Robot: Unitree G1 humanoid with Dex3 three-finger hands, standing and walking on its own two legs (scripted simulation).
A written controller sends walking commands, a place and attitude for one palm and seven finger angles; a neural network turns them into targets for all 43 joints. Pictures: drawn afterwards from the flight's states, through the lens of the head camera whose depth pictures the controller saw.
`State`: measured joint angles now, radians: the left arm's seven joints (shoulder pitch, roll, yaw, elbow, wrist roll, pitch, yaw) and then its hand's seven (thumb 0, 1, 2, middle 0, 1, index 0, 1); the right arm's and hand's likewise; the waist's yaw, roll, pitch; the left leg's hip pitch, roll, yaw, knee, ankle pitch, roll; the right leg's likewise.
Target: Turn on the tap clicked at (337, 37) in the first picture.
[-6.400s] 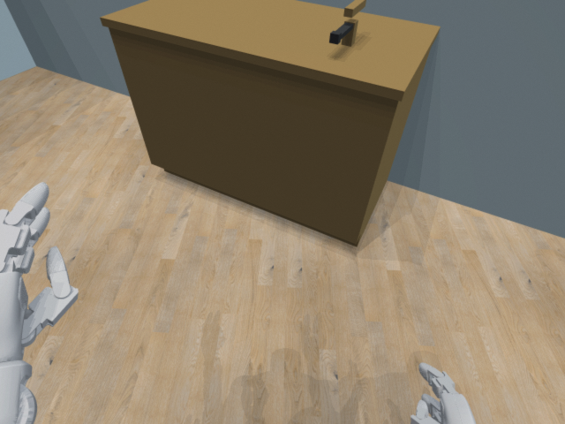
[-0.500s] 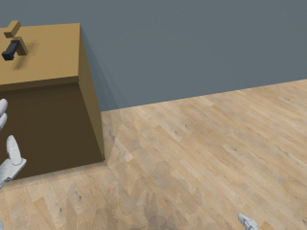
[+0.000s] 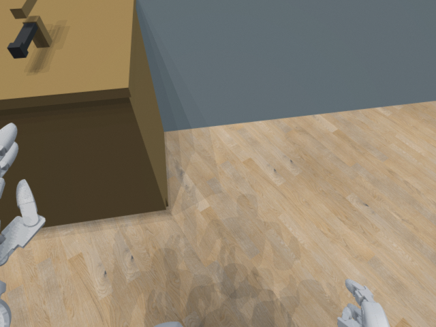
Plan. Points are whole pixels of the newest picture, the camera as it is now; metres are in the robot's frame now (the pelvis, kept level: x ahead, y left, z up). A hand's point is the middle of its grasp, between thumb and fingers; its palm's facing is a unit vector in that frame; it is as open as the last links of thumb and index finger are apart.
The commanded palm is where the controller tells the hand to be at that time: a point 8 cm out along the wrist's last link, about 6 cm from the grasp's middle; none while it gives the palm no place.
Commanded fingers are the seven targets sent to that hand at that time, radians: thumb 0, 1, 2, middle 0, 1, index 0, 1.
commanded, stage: take the last steps up to it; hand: left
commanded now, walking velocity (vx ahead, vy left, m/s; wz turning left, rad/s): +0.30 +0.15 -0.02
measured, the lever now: (18, 50) +0.67 +0.56 +0.11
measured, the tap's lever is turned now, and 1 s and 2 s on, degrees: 0 0 0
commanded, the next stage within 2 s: come to a stop and stand still in 0.88 s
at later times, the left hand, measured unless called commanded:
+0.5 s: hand (66, 146) +0.33 +0.26 +0.16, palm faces +0.39 -0.79 -0.47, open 7.4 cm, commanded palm +0.27 +0.30 +0.19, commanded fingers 0.00 0.90 0.90 -0.20 -0.30 -0.20 -0.30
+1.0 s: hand (43, 81) +0.43 +0.33 +0.20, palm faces +0.32 -0.82 -0.48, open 7.4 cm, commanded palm +0.39 +0.39 +0.19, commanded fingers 0.00 0.90 0.90 -0.20 -0.30 -0.20 -0.30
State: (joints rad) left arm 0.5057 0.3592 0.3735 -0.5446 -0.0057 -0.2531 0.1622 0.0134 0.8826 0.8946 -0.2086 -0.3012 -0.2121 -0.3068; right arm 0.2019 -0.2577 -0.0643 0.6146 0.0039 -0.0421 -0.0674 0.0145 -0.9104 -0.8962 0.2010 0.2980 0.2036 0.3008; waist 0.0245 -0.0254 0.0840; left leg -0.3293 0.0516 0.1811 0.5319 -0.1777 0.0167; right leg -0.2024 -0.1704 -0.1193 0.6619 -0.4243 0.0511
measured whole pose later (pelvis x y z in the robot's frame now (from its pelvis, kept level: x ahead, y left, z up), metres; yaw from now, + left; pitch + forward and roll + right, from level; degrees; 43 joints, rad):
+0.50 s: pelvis +0.11 +0.02 +0.01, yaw +0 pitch +1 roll +2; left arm 0.48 0.32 0.36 -0.41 -0.01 -0.24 0.13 0.01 0.88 0.89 -0.21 -0.30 -0.21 -0.31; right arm 0.18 -0.24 -0.02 0.67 0.01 -0.02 -0.04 0.02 -0.91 -0.90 0.20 0.30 0.21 0.30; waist 0.00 0.03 0.06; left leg -0.57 0.09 0.05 1.13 -0.31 -0.03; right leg -0.23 -0.10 -0.18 0.53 -0.31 -0.01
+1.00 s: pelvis +0.21 +0.11 +0.01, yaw -2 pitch +2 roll +0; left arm 0.53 0.41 0.38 -0.63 -0.03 -0.24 0.14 0.02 0.88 0.89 -0.21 -0.30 -0.21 -0.31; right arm 0.19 -0.11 0.03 0.61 0.01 -0.09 -0.03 0.01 -0.91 -0.90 0.20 0.30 0.21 0.30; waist 0.01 0.01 0.05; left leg -0.31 0.04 0.19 0.51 -0.23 0.06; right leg -0.43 -0.06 -0.15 0.84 -0.42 0.04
